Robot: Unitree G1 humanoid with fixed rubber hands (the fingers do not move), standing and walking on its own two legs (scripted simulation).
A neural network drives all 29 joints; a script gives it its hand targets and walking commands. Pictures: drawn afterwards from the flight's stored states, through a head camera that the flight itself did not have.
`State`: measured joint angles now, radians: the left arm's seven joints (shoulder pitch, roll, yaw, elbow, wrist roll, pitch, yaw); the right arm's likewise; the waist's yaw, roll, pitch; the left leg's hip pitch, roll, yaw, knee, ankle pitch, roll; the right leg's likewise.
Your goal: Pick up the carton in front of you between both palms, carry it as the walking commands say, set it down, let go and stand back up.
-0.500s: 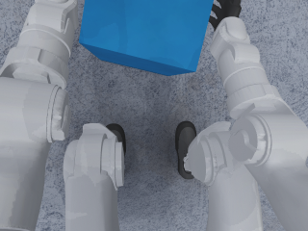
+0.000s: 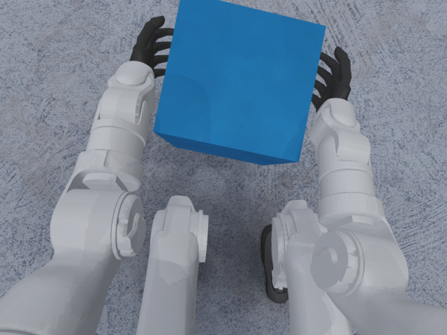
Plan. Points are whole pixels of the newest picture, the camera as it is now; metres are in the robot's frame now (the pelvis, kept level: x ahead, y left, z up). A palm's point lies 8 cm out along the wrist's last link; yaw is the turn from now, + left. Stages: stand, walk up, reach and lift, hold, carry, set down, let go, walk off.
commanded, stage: reach and lift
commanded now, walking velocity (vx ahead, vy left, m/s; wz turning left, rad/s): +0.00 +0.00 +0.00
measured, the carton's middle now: (233, 100) +0.51 +0.03 -0.16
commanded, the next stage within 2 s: none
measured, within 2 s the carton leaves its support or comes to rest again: neither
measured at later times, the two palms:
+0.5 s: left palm (116, 41) +0.48 +0.17 +0.07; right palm (407, 72) +0.47 -0.13 +0.08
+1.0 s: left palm out of the picture +0.43 +0.16 +0.23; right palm out of the picture +0.44 -0.14 +0.24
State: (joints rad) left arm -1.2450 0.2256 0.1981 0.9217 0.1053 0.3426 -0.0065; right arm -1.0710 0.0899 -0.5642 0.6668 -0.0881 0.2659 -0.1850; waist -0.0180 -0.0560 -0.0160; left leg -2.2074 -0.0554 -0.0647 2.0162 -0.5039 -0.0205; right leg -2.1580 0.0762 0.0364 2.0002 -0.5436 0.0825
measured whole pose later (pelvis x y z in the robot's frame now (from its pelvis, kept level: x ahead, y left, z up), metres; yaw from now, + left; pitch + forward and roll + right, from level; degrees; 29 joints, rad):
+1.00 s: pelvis +0.07 -0.01 +0.26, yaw +3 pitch +24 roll +0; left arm -0.53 -0.08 0.33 0.59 0.23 0.37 0.00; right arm -0.50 0.18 -0.42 0.54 -0.21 0.32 -0.08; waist -0.01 -0.03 -0.22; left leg -1.12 -0.03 -0.06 1.12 -0.42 -0.01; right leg -1.10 0.05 0.07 1.12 -0.44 0.03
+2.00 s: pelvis +0.10 -0.01 +0.36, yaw +3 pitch -4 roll +0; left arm -0.33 -0.17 0.28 0.37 0.33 0.65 -0.01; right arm -0.36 0.18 -0.33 0.40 -0.33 0.59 0.00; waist 0.00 -0.01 0.01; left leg -0.16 -0.02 -0.06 0.42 -0.19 -0.01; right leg -0.14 0.02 0.08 0.43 -0.22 0.01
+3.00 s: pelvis +0.10 -0.01 +0.36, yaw +3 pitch -8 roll +0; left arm -0.30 -0.16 0.23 0.27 0.31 0.78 -0.01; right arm -0.33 0.17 -0.28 0.29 -0.32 0.73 0.00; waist 0.00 -0.01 0.03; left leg -0.06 -0.02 -0.07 0.37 -0.17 -0.01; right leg -0.04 0.02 0.08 0.38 -0.20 0.01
